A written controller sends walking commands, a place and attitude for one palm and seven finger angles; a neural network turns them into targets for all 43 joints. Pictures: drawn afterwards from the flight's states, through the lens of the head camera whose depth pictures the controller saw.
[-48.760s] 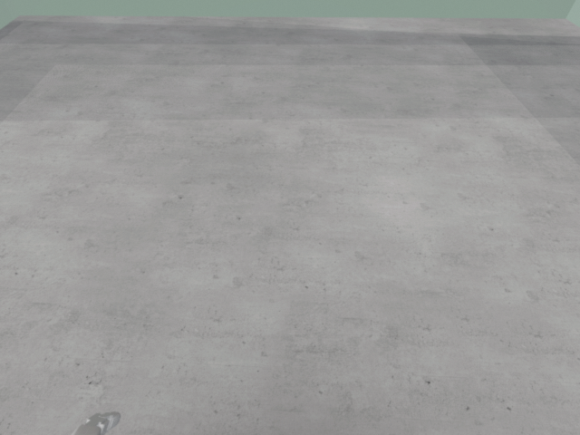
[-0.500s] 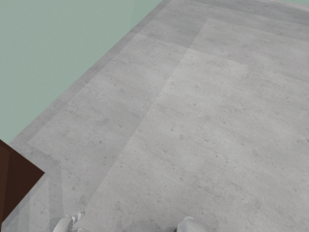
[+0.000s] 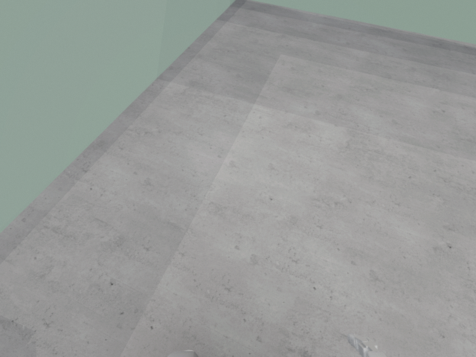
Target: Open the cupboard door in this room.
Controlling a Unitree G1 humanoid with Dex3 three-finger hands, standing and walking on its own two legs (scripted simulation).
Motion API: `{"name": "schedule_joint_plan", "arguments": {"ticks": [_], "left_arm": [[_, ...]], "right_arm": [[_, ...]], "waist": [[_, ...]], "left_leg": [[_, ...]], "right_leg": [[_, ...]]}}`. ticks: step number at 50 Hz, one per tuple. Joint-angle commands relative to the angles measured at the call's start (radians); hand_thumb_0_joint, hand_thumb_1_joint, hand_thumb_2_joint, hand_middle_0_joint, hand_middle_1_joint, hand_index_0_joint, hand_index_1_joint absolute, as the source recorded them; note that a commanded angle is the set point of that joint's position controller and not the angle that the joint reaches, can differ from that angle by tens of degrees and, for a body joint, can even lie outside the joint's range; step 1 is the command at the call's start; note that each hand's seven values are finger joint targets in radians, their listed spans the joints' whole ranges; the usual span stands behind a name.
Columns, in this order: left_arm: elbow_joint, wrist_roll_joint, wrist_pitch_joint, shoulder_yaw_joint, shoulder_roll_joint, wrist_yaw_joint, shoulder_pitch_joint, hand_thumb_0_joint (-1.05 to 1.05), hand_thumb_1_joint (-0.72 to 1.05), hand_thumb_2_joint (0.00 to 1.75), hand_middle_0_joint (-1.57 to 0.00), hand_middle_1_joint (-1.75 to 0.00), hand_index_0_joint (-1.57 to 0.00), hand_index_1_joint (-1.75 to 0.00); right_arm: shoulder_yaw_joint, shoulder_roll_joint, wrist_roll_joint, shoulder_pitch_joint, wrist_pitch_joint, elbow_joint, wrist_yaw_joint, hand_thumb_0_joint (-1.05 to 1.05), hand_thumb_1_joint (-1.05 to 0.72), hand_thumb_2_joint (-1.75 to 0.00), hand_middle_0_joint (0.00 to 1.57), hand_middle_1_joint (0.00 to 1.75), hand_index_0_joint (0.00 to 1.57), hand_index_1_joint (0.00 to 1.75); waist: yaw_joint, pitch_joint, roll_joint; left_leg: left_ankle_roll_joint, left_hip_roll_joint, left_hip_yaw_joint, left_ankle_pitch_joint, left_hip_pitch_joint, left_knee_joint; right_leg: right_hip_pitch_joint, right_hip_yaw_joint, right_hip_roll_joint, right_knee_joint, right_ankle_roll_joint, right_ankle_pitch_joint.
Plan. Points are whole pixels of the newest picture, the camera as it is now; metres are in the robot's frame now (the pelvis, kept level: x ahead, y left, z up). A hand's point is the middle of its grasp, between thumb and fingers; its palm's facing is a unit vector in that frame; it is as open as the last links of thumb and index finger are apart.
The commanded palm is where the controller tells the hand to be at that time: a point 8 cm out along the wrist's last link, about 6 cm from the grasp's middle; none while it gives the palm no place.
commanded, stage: walk to a spot facing it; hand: left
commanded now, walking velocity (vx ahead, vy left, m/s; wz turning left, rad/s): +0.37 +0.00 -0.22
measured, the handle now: out of the picture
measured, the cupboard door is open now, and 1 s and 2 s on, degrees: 46 46 46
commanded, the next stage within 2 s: turn to face it in 0.84 s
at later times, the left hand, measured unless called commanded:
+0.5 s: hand (201, 264) +0.32 +0.11 -0.15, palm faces -0.08 -0.98 -0.20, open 7.3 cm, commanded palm none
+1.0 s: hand (205, 202) +0.49 +0.13 -0.16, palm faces +0.00 -0.99 -0.16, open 7.3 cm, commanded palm none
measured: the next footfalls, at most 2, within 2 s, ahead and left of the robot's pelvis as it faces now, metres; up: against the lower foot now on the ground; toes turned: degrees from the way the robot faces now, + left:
right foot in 0.36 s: +0.26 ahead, -0.17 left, +0.00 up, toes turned -12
left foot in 0.78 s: +0.52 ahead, +0.05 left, +0.00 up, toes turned +5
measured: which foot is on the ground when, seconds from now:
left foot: down 0.00-0.36, up 0.38-0.76, down 0.78-1.00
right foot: up 0.00-0.34, down 0.36-0.78, up 0.80-1.00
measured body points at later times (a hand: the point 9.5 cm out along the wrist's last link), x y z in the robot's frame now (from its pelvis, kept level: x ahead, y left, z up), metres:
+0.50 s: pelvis +0.22 -0.07 +0.01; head +0.26 -0.08 +0.46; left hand +0.33 +0.16 -0.13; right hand +0.15 -0.30 -0.14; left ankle +0.17 +0.08 -0.65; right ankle +0.23 -0.16 -0.72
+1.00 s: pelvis +0.45 -0.05 +0.02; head +0.48 -0.04 +0.47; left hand +0.49 +0.18 -0.14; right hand +0.48 -0.29 -0.13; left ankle +0.48 +0.05 -0.72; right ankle +0.47 -0.19 -0.66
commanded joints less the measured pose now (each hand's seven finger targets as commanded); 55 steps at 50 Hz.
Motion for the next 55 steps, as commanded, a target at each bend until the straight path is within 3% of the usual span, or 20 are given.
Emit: {"name": "schedule_joint_plan", "arguments": {"ticks": [1, 4, 8, 13, 16, 17, 18, 19, 22, 25, 33, 36, 37, 38, 39, 41, 43, 47, 51, 55], "left_arm": [[-0.127, 0.016, -0.042, 0.020, 0.090, -0.005, -0.140, 0.00, 0.90, 0.90, -0.20, -0.30, -0.20, -0.30], [-0.119, 0.018, -0.016, 0.014, 0.051, -0.024, -0.135, 0.00, 0.90, 0.90, -0.20, -0.30, -0.20, -0.30], [-0.120, 0.016, 0.005, 0.002, 0.020, -0.034, -0.141, 0.00, 0.90, 0.90, -0.20, -0.30, -0.20, -0.30], [-0.131, 0.018, 0.003, 0.006, 0.039, -0.037, -0.219, 0.00, 0.90, 0.90, -0.20, -0.30, -0.20, -0.30], [-0.083, 0.020, -0.004, 0.023, 0.086, -0.030, -0.100, 0.00, 0.90, 0.90, -0.20, -0.30, -0.20, -0.30], [-0.042, 0.025, -0.016, 0.039, 0.149, -0.020, 0.043, 0.00, 0.90, 0.90, -0.20, -0.30, -0.20, -0.30], [0.001, 0.024, -0.024, 0.072, 0.274, -0.005, 0.201, 0.00, 0.90, 0.90, -0.20, -0.30, -0.20, -0.30], [0.006, 0.001, -0.019, 0.069, 0.287, 0.005, 0.201, 0.00, 0.90, 0.90, -0.20, -0.30, -0.20, -0.30], [-0.045, 0.001, -0.025, 0.033, 0.147, 0.023, -0.005, 0.00, 0.90, 0.90, -0.20, -0.30, -0.20, -0.30], [-0.041, 0.007, -0.047, 0.012, 0.094, 0.022, -0.037, 0.00, 0.90, 0.90, -0.20, -0.30, -0.20, -0.30], [0.015, 0.008, -0.063, 0.014, 0.124, 0.019, 0.021, 0.00, 0.90, 0.90, -0.20, -0.30, -0.20, -0.30], [0.021, 0.004, -0.059, 0.013, 0.124, 0.020, 0.013, 0.00, 0.90, 0.90, -0.20, -0.30, -0.20, -0.30], [0.014, 0.005, -0.057, 0.010, 0.108, 0.021, 0.008, 0.00, 0.90, 0.90, -0.20, -0.30, -0.20, -0.30], [-0.008, -0.001, -0.052, 0.006, 0.072, 0.016, 0.042, 0.00, 0.90, 0.90, -0.20, -0.30, -0.20, -0.30], [-0.036, -0.007, -0.055, -0.008, 0.049, 0.010, 0.042, 0.00, 0.90, 0.90, -0.20, -0.30, -0.20, -0.30], [-0.070, 0.006, -0.052, 0.000, 0.059, 0.014, -0.090, 0.00, 0.90, 0.90, -0.20, -0.30, -0.20, -0.30], [-0.058, 0.013, -0.034, 0.002, 0.043, 0.002, -0.096, 0.00, 0.90, 0.90, -0.20, -0.30, -0.20, -0.30], [-0.047, 0.015, 0.005, -0.003, 0.001, -0.007, -0.033, 0.00, 0.90, 0.90, -0.20, -0.30, -0.20, -0.30], [-0.064, 0.015, 0.005, -0.012, -0.005, 0.000, -0.092, 0.00, 0.90, 0.90, -0.20, -0.30, -0.20, -0.30], [-0.068, 0.012, 0.004, 0.009, 0.062, 0.009, -0.068, 0.00, 0.90, 0.90, -0.20, -0.30, -0.20, -0.30]], "right_arm": [[-0.046, -0.201, -0.004, 0.309, 0.011, 0.035, -0.026, 0.00, -0.90, -0.90, 0.20, 0.30, 0.20, 0.30], [-0.026, -0.135, 0.002, 0.240, -0.012, 0.040, -0.033, 0.00, -0.90, -0.90, 0.20, 0.30, 0.20, 0.30], [-0.032, -0.136, 0.007, 0.239, -0.010, 0.069, -0.027, 0.00, -0.90, -0.90, 0.20, 0.30, 0.20, 0.30], [-0.032, -0.153, 0.002, 0.279, 0.007, 0.100, -0.018, 0.00, -0.90, -0.90, 0.20, 0.30, 0.20, 0.30], [-0.023, -0.145, 0.004, 0.280, 0.015, 0.121, -0.019, 0.00, -0.90, -0.90, 0.20, 0.30, 0.20, 0.30], [-0.016, -0.116, 0.016, 0.266, 0.013, 0.114, -0.011, 0.00, -0.90, -0.90, 0.20, 0.30, 0.20, 0.30], [-0.003, -0.054, 0.030, 0.269, 0.007, 0.084, -0.005, 0.00, -0.90, -0.90, 0.20, 0.30, 0.20, 0.30], [-0.013, -0.096, 0.029, 0.194, 0.008, 0.061, -0.007, 0.00, -0.90, -0.90, 0.20, 0.30, 0.20, 0.30], [-0.024, -0.083, 0.025, 0.163, 0.011, 0.086, -0.012, 0.00, -0.90, -0.90, 0.20, 0.30, 0.20, 0.30], [-0.013, -0.026, 0.017, 0.207, 0.037, 0.112, -0.004, 0.00, -0.90, -0.90, 0.20, 0.30, 0.20, 0.30], [-0.017, -0.020, 0.023, 0.034, 0.023, 0.038, 0.024, 0.00, -0.90, -0.90, 0.20, 0.30, 0.20, 0.30], [-0.024, -0.052, 0.017, 0.118, 0.012, 0.066, 0.011, 0.00, -0.90, -0.90, 0.20, 0.30, 0.20, 0.30], [-0.037, -0.098, 0.011, 0.246, 0.008, 0.103, 0.004, 0.00, -0.90, -0.90, 0.20, 0.30, 0.20, 0.30], [-0.060, -0.202, -0.003, 0.388, 0.003, 0.132, -0.010, 0.00, -0.90, -0.90, 0.20, 0.30, 0.20, 0.30], [-0.070, -0.263, -0.001, 0.479, 0.010, 0.148, -0.022, 0.00, -0.90, -0.90, 0.20, 0.30, 0.20, 0.30], [-0.060, -0.218, 0.007, 0.370, 0.018, 0.125, -0.028, 0.00, -0.90, -0.90, 0.20, 0.30, 0.20, 0.30], [-0.036, -0.134, 0.009, 0.245, 0.004, 0.089, -0.031, 0.00, -0.90, -0.90, 0.20, 0.30, 0.20, 0.30], [-0.024, -0.112, 0.014, 0.195, -0.007, 0.090, -0.035, 0.00, -0.90, -0.90, 0.20, 0.30, 0.20, 0.30], [-0.022, -0.115, 0.016, 0.197, 0.008, 0.098, -0.033, 0.00, -0.90, -0.90, 0.20, 0.30, 0.20, 0.30], [-0.028, -0.128, 0.024, 0.161, 0.037, 0.093, -0.030, 0.00, -0.90, -0.90, 0.20, 0.30, 0.20, 0.30]], "waist": [[-0.131, -0.025, 0.147], [-0.064, 0.037, 0.128], [-0.044, -0.019, 0.199], [-0.055, 0.026, 0.126], [0.012, -0.003, 0.067], [0.079, -0.073, -0.049], [0.130, -0.167, -0.340], [0.128, -0.141, -0.276], [0.010, -0.042, -0.140], [-0.048, -0.029, -0.080], [-0.021, 0.021, -0.078], [-0.084, 0.006, -0.047], [-0.136, -0.055, 0.035], [-0.179, -0.162, 0.221], [-0.190, -0.239, 0.362], [-0.152, -0.097, 0.164], [-0.086, 0.013, 0.129], [-0.026, -0.026, 0.162], [-0.032, -0.013, 0.102], [0.001, -0.033, 0.110]], "left_leg": [[0.190, 0.385, -0.521, -0.245, 0.330, -0.380], [0.130, 0.295, -0.268, -0.045, 0.229, -0.405], [0.102, 0.213, -0.055, -0.028, 0.213, -0.417], [0.106, 0.241, -0.038, -0.126, 0.173, -0.401], [0.058, 0.181, 0.017, -0.049, 0.125, -0.196], [0.022, 0.108, 0.100, -0.021, -0.010, 0.057], [-0.020, -0.029, 0.146, -0.329, -0.249, 0.396], [-0.007, 0.006, 0.003, -0.432, -0.330, 0.595], [-0.025, 0.104, -0.087, -0.213, -0.288, 0.586], [-0.045, 0.095, -0.042, -0.148, -0.165, 0.426], [-0.022, 0.040, 0.008, -0.013, -0.134, 0.071], [0.006, -0.017, 0.054, 0.031, 0.087, -0.051], [0.031, -0.007, 0.013, 0.044, 0.285, -0.084], [0.124, 0.209, -0.287, 0.024, 0.516, -0.123], [0.229, 0.399, -0.573, 0.075, 0.631, -0.253], [0.234, 0.380, -0.516, -0.026, 0.405, -0.314], [0.163, 0.319, -0.360, -0.068, 0.196, -0.373], [0.120, 0.224, -0.139, 0.027, 0.130, -0.394], [0.145, 0.185, -0.129, 0.072, 0.058, -0.356], [0.085, 0.130, -0.144, 0.020, -0.014, -0.212]], "right_leg": [[-0.542, 0.030, -0.094, 0.547, -0.008, 0.024], [-0.492, 0.021, -0.138, 0.423, 0.020, 0.137], [-0.350, -0.068, -0.132, 0.125, 0.031, 0.224], [-0.215, -0.128, -0.105, -0.080, 0.027, 0.268], [0.024, -0.142, -0.065, -0.200, 0.000, 0.238], [0.238, 0.017, -0.161, -0.274, -0.056, 0.102], [0.438, 0.430, -0.420, -0.439, -0.168, -0.022], [0.390, 0.546, -0.488, -0.544, -0.201, -0.017], [0.157, 0.259, -0.389, -0.515, -0.156, 0.294], [0.035, 0.071, -0.332, -0.533, -0.137, 0.459], [0.129, -0.007, -0.318, -0.515, -0.113, 0.489], [0.081, -0.072, -0.281, -0.351, -0.075, 0.662], [-0.009, -0.109, -0.238, -0.157, -0.045, 0.677], [-0.229, -0.166, -0.140, 0.113, 0.008, 0.407], [-0.388, -0.146, -0.032, 0.435, 0.027, -0.088], [-0.497, -0.024, -0.105, 0.616, 0.016, -0.030], [-0.456, -0.001, -0.167, 0.561, 0.033, 0.100], [-0.327, -0.047, -0.164, 0.295, 0.053, 0.177], [-0.172, -0.112, -0.128, -0.003, 0.075, 0.229], [0.016, -0.126, -0.092, -0.190, 0.083, 0.299]]}}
